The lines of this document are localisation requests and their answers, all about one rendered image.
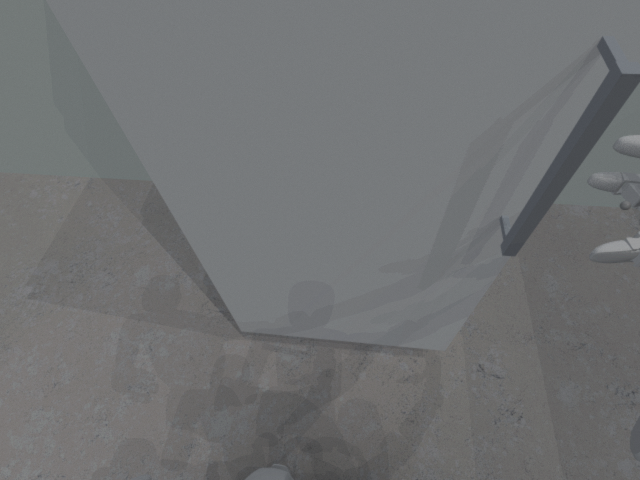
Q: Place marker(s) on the fridge door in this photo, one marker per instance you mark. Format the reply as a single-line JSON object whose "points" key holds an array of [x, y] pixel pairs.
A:
{"points": [[340, 167]]}

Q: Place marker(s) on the robot left shin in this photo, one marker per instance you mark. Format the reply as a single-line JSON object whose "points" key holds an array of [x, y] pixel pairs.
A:
{"points": [[282, 467]]}

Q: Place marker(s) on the handle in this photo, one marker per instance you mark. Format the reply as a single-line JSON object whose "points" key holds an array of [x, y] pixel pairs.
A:
{"points": [[621, 80]]}

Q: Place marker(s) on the robot right hand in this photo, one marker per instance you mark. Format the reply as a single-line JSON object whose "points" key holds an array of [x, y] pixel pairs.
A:
{"points": [[627, 250]]}

